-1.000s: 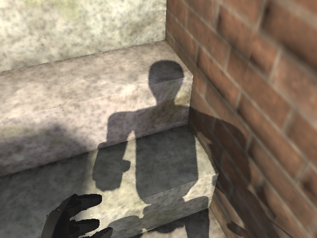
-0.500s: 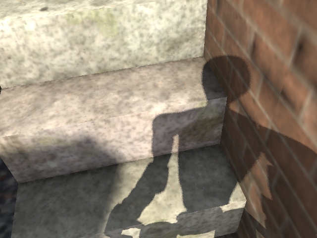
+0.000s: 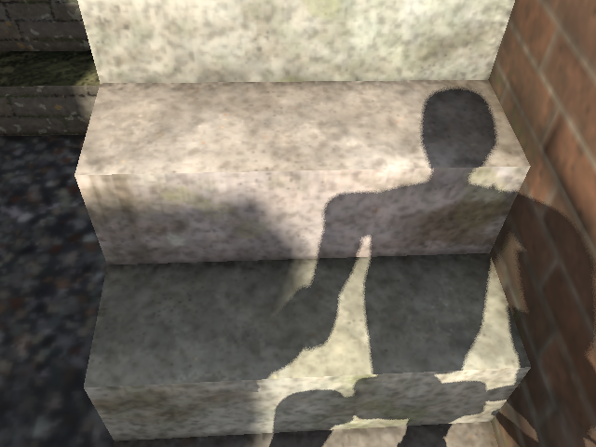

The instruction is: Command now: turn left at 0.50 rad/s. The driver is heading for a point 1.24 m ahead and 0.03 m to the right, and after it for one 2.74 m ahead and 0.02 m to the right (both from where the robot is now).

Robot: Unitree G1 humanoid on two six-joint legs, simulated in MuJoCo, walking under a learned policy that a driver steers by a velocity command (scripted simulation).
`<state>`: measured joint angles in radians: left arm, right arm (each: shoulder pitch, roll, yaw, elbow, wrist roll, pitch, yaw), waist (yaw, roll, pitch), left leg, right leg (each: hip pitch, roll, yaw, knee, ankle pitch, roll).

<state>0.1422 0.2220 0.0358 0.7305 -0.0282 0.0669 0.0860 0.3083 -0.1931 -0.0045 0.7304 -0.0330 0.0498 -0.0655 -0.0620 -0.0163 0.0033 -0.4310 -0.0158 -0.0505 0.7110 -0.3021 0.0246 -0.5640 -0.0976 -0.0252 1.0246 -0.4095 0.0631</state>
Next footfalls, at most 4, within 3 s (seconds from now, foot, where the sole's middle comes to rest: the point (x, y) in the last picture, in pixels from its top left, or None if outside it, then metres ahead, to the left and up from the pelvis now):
0.60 right None -0.14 -0.21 -0.89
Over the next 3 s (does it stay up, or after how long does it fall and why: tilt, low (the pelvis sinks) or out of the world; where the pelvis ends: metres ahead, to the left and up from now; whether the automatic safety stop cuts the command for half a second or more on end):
falls after 1.76 s (tilt)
